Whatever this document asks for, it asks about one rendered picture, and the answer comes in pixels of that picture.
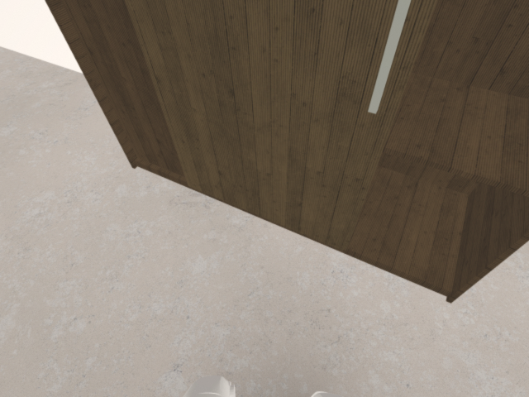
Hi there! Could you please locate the left robot thigh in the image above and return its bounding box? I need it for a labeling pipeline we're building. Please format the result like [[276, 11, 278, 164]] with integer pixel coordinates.
[[183, 375, 236, 397]]

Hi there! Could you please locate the handle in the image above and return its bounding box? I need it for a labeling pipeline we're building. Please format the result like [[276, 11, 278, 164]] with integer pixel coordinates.
[[368, 0, 411, 114]]

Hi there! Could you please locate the wardrobe door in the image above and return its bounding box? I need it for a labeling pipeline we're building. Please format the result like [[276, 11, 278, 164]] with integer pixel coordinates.
[[61, 0, 185, 177], [125, 0, 437, 251]]

